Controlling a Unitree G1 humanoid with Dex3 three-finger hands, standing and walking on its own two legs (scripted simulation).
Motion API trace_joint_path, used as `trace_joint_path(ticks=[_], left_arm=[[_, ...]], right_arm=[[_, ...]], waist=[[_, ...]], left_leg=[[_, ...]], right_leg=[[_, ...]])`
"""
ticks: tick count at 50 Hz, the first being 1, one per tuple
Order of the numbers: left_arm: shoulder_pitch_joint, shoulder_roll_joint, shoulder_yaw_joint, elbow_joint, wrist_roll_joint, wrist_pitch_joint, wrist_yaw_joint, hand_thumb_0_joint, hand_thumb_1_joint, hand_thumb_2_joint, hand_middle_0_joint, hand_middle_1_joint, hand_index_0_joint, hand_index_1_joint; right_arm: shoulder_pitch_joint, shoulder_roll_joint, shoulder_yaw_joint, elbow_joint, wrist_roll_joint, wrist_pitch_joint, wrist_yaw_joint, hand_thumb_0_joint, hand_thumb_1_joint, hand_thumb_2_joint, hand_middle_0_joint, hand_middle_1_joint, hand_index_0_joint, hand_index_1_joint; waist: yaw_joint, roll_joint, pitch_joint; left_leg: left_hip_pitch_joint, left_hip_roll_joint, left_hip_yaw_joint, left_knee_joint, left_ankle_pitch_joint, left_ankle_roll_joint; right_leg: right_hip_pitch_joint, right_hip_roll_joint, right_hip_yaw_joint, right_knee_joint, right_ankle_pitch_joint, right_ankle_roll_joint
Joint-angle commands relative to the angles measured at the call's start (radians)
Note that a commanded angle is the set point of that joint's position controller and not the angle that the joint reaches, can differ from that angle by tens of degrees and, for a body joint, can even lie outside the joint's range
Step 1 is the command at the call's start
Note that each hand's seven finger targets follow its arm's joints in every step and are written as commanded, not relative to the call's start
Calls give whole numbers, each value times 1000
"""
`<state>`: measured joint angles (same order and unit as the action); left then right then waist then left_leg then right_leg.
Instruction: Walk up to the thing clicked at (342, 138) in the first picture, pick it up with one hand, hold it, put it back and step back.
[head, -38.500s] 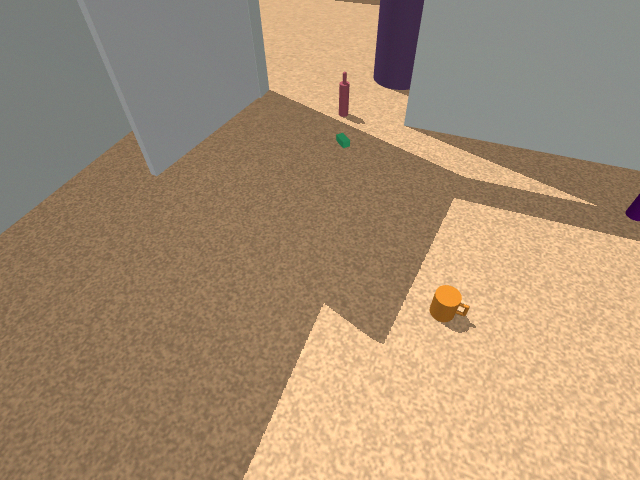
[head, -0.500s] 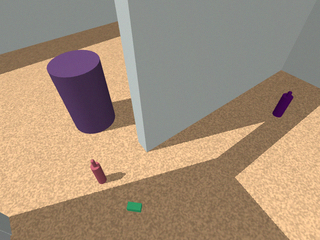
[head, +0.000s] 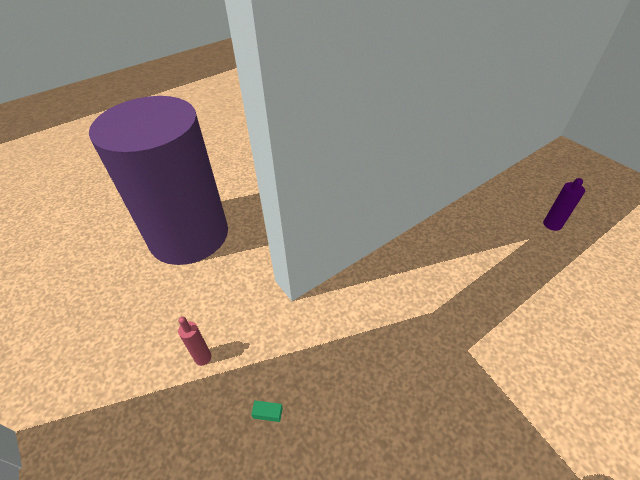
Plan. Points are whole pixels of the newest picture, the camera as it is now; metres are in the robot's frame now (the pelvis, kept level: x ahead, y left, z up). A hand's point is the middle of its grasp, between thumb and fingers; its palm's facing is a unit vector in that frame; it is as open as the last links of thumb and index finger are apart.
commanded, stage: step back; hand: left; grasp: from above
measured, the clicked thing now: (267, 411) +0.47 +0.19 -0.76
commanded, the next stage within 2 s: none
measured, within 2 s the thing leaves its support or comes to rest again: neither
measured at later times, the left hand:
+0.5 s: hand out of the picture +0.06 +0.31 -0.18, palm faces -0.08 -0.93 -0.37, open 7.4 cm
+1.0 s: hand out of the picture -0.07 +0.30 -0.15, palm faces -0.03 -0.91 -0.41, open 7.4 cm
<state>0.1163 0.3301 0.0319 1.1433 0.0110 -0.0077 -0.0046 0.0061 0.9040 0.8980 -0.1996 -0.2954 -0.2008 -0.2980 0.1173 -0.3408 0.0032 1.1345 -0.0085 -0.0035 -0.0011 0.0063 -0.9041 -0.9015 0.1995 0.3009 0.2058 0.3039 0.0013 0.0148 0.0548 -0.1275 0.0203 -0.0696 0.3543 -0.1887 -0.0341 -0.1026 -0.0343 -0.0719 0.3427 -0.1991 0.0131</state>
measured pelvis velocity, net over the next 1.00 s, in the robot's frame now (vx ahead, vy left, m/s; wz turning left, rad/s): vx -0.20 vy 0.05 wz -0.03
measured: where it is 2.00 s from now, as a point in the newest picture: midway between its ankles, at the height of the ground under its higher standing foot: outside the picture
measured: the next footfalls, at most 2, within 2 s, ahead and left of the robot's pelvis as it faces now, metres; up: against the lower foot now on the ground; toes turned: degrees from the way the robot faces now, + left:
right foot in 0.66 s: -0.09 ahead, -0.07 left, +0.00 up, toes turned -2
left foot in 1.04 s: -0.19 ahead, +0.17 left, +0.00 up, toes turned -4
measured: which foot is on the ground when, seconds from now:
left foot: down 0.00-0.68, up 0.70-1.00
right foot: down 0.00-0.26, up 0.28-0.64, down 0.66-1.00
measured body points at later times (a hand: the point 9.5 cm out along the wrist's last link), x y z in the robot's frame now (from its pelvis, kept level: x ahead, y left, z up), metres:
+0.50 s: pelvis -0.08 +0.05 -0.02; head +0.00 +0.07 +0.42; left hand +0.06 +0.36 -0.15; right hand -0.01 -0.26 -0.13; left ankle -0.04 +0.15 -0.75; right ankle -0.11 -0.08 -0.68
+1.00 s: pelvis -0.20 +0.05 -0.02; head -0.14 +0.03 +0.42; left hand -0.06 +0.35 -0.12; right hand -0.11 -0.28 -0.15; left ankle -0.22 +0.18 -0.72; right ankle -0.13 -0.07 -0.75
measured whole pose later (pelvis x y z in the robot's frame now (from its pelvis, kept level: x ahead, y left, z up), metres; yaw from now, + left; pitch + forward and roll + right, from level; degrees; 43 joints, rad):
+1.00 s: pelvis -0.20 +0.05 -0.02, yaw -2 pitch -2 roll +1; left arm 0.13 0.35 0.07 0.76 0.04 0.03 0.01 0.01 0.90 0.90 -0.20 -0.30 -0.20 -0.30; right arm 0.15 -0.42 -0.05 0.88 0.00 0.05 -0.02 0.01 -0.90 -0.90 0.20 0.30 0.21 0.30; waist 0.01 0.01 0.18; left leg -0.31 -0.06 -0.08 0.82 -0.49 -0.01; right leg -0.38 -0.02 0.00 0.63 -0.22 -0.02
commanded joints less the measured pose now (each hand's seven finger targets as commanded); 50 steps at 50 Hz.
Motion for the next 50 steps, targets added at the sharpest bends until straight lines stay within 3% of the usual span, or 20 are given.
trace_joint_path(ticks=[1, 3, 5, 7, 10, 11, 12, 13, 14, 18, 21, 27, 31, 33, 34, 35, 37, 39, 45, 50], left_arm=[[-18, 291, 85, -111, -25, -9, 31, 0, 900, 900, -200, -300, -200, -300], [-43, 308, 96, -152, -18, -2, 34, 0, 900, 900, -200, -300, -200, -300], [-109, 318, 100, -214, 3, 1, 38, 0, 900, 900, -200, -300, -200, -300], [-140, 307, 98, -249, 13, 3, 41, 0, 900, 900, -200, -300, -200, -300], [-160, 291, 85, -284, 13, 16, 43, 0, 900, 900, -200, -300, -200, -300], [-142, 273, 77, -289, 3, 28, 39, 0, 900, 900, -200, -300, -200, -300], [-92, 223, 71, -298, -12, 41, 36, 0, 900, 900, -200, -300, -200, -300], [-68, 177, 63, -304, -16, 52, 43, 0, 900, 900, -200, -300, -200, -300], [-55, 208, 71, -299, -11, 59, 53, 0, 900, 900, -200, -300, -200, -300], [-2, 234, 71, -282, -19, 58, 58, 0, 900, 900, -200, -300, -200, -300], [-1, 239, 82, -304, -2, 49, 48, 0, 900, 900, -200, -300, -200, -300], [12, 226, 93, -344, 4, 37, 34, 0, 900, 900, -200, -300, -200, -300], [105, 213, 103, -309, 14, 27, 21, 0, 900, 900, -200, -300, -200, -300], [161, 244, 111, -299, 29, 16, 23, 0, 900, 900, -200, -300, -200, -300], [125, 341, 132, -326, 24, 13, 22, 0, 900, 900, -200, -300, -200, -300], [69, 409, 142, -362, 29, 10, 21, 0, 900, 900, -200, -300, -200, -300], [-7, 299, 122, -394, 8, 4, 29, 0, 900, 900, -200, -300, -200, -300], [-45, 273, 119, -411, 16, 9, 35, 0, 900, 900, -200, -300, -200, -300], [77, 260, 111, -424, 25, 19, 46, 0, 900, 900, -200, -300, -200, -300], [8, 295, 107, -458, 13, 39, 32, 0, 900, 900, -200, -300, -200, -300]], right_arm=[[-33, -230, -61, -108, 21, 7, -6, 0, -900, -900, 200, 300, 200, 300], [-14, -223, -73, -134, 21, 24, -3, 0, -900, -900, 200, 300, 200, 300], [32, -220, -88, -157, 11, 45, 5, 0, -900, -900, 200, 300, 200, 300], [60, -219, -94, -183, 17, 54, 14, 0, -900, -900, 200, 300, 200, 300], [126, -214, -100, -187, 6, 41, 12, 0, -900, -900, 200, 300, 200, 300], [125, -215, -103, -186, -5, 31, 9, 0, -900, -900, 200, 300, 200, 300], [84, -273, -119, -209, -28, 22, 5, 0, -900, -900, 200, 300, 200, 300], [75, -342, -129, -232, -41, 14, 4, 0, -900, -900, 200, 300, 200, 300], [84, -373, -135, -239, -23, 11, 0, 0, -900, -900, 200, 300, 200, 300], [-23, -288, -117, -294, -22, 9, -29, 0, -900, -900, 200, 300, 200, 300], [42, -254, -119, -308, -15, 8, -37, 0, -900, -900, 200, 300, 200, 300], [71, -283, -127, -343, -12, 9, -37, 0, -900, -900, 200, 300, 200, 300], [2, -292, -118, -365, -6, 22, -28, 0, -900, -900, 200, 300, 200, 300], [-6, -259, -105, -363, 7, 31, -24, 0, -900, -900, 200, 300, 200, 300], [-40, -213, -97, -382, 16, 32, -20, 0, -900, -900, 200, 300, 200, 300], [-53, -228, -107, -370, 10, 40, -34, 0, -900, -900, 200, 300, 200, 300], [39, -242, -105, -325, 20, 42, -31, 0, -900, -900, 200, 300, 200, 300], [76, -231, -94, -309, 23, 32, -37, 0, -900, -900, 200, 300, 200, 300], [41, -223, -86, -343, 7, 26, -36, 0, -900, -900, 200, 300, 200, 300], [159, -215, -104, -302, -6, 22, -16, 0, -900, -900, 200, 300, 200, 300]], waist=[[-6, -47, -44], [-12, -119, -97], [-28, -200, -102], [-44, -200, -76], [-57, -183, -94], [-54, -111, -80], [-19, 94, -81], [-11, 230, -64], [-33, 164, -111], [16, 161, -123], [-17, 105, -131], [-45, 113, -116], [3, 113, -130], [26, 30, -122], [29, -215, -64], [56, -303, -28], [-4, -101, -19], [-21, -137, -47], [60, -172, -90], [-14, -204, -129]], left_leg=[[-93, 32, -12, 177, 327, 75], [-104, -34, 37, 346, 141, 67], [-136, -58, 5, 573, -298, 77], [-159, -31, -32, 601, -340, 95], [-153, -14, 31, 282, -132, 83], [-132, -8, 36, 111, 117, 76], [-79, 110, -149, 43, 416, 99], [-3, 247, -350, 18, 631, 168], [-6, 306, -354, 68, 746, 248], [53, 210, -188, 131, 617, 217], [144, 231, -198, 148, 597, 275], [115, 255, -188, 154, 498, 302], [-65, 218, -140, 196, 293, 233], [-244, 151, -91, 277, 84, 142], [-383, -50, 21, 471, -201, 63], [-334, -119, -24, 752, -449, 41], [-324, -129, -153, 885, -366, 41], [-355, -152, -107, 885, -312, 27], [-363, -97, -34, 583, -350, 6], [-106, -64, 78, 192, -163, 52]], right_leg=[[12, -142, 130, 39, 410, -94], [-24, -237, 201, 18, 429, -180], [-122, -354, 278, 14, 408, -272], [-169, -331, 228, 71, 404, -267], [-99, -242, 158, 228, 392, -166], [-100, -178, 117, 311, 313, -122], [-187, -38, 59, 471, 113, -65], [-376, 119, 128, 605, -430, -45], [-353, 133, 230, 741, -504, -47], [-432, 124, 276, 881, -331, -41], [-434, 108, 239, 818, -333, -1], [-358, 79, 167, 580, -321, 0], [-130, 61, 89, 254, -146, -35], [1, -19, 213, 94, -4, -87], [-59, -214, 514, 14, 50, -214], [-232, -387, 690, -43, 145, -360], [-206, -270, 477, 43, 335, -297], [-136, -199, 349, 87, 385, -236], [64, -205, 322, 155, 467, -249], [-90, -179, 312, 180, 235, -188]])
